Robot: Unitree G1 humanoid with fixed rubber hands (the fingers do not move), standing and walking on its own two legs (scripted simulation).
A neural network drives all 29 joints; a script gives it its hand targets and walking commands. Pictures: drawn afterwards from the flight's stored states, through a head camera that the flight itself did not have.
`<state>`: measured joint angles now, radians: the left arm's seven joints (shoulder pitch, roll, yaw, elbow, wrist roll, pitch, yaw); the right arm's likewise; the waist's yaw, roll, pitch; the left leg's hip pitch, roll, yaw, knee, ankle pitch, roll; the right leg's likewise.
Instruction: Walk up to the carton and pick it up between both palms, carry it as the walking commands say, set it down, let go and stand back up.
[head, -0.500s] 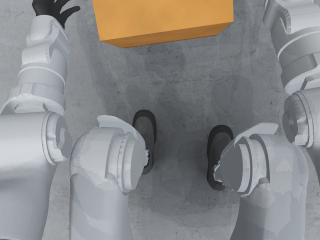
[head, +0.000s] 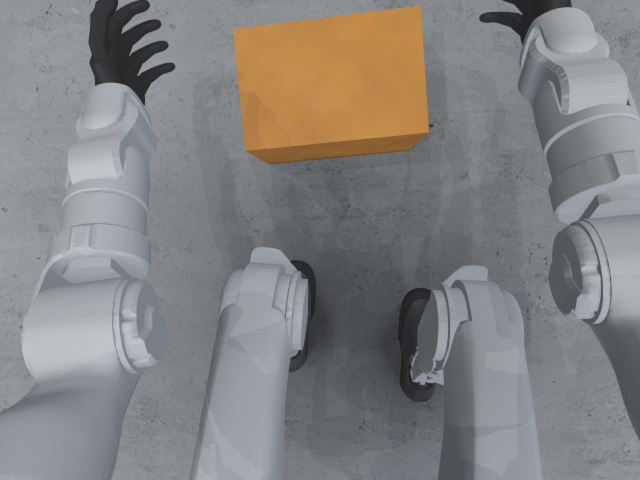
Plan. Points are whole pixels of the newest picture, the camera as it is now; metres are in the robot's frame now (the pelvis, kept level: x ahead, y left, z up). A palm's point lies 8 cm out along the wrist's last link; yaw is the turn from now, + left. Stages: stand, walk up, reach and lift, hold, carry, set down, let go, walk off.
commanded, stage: set down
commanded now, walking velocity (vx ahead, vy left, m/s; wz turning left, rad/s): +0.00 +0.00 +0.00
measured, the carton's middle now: (332, 98) +0.55 +0.07 -0.34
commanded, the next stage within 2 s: let go in 0.92 s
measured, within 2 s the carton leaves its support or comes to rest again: neither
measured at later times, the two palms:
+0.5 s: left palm out of the picture +0.49 +0.28 +0.04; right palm out of the picture +0.58 -0.14 +0.03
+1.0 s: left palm out of the picture +0.48 +0.28 +0.14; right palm out of the picture +0.57 -0.15 +0.14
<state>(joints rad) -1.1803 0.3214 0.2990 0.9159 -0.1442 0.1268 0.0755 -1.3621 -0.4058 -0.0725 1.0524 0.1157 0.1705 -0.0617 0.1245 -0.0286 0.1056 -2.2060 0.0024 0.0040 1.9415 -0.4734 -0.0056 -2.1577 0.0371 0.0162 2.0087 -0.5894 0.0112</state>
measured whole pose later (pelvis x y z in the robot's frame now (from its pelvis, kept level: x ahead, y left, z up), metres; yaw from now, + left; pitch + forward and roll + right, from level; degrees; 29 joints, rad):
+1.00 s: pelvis +0.05 +0.00 +0.23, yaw +0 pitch +43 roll +0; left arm -0.86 0.22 0.40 0.74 0.02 0.14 -0.06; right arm -1.06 -0.30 -0.26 0.94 -0.08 0.17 0.04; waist 0.12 -0.05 -0.10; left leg -1.51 -0.01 -0.02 1.03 -0.28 -0.01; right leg -1.47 0.05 0.05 1.08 -0.36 0.01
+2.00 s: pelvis +0.13 -0.01 +0.35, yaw +2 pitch -3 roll +1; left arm 0.22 0.22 0.05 0.43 0.01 0.12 -0.08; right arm 0.23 -0.20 -0.04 0.43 -0.02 0.11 0.06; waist -0.02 -0.01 0.07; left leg -0.15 -0.02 -0.06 0.43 -0.24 -0.01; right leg -0.09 0.02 0.03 0.45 -0.31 -0.02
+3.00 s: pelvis +0.12 +0.02 +0.35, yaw +1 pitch -3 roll +0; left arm 0.22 0.32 0.04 0.85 0.01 -0.01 0.04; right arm 0.17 -0.29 -0.05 0.90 -0.02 -0.02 -0.03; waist 0.00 -0.03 0.04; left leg -0.17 -0.03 -0.02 0.45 -0.24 0.02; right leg -0.09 0.00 0.05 0.41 -0.28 0.02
